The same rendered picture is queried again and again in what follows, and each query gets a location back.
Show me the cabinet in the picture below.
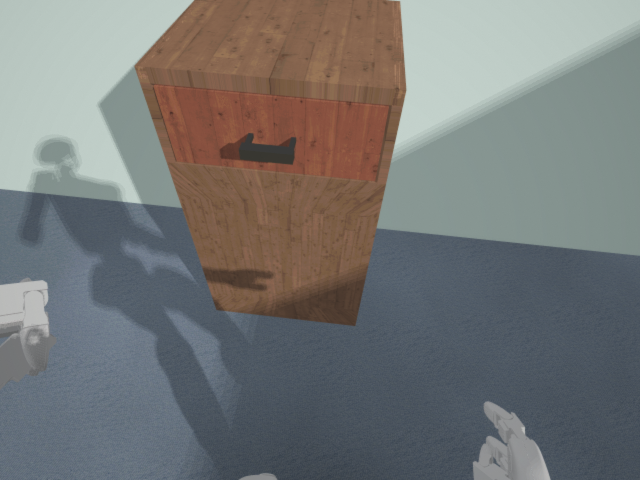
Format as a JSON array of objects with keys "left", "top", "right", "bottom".
[{"left": 134, "top": 0, "right": 406, "bottom": 326}]

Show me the drawer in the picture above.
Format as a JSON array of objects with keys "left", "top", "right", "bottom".
[{"left": 153, "top": 84, "right": 389, "bottom": 181}]

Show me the robot left hand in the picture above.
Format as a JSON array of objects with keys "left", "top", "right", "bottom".
[{"left": 0, "top": 278, "right": 57, "bottom": 390}]

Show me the robot right hand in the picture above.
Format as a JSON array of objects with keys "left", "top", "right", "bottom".
[{"left": 473, "top": 401, "right": 551, "bottom": 480}]

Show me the handle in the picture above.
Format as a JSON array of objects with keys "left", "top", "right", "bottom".
[{"left": 239, "top": 133, "right": 296, "bottom": 165}]

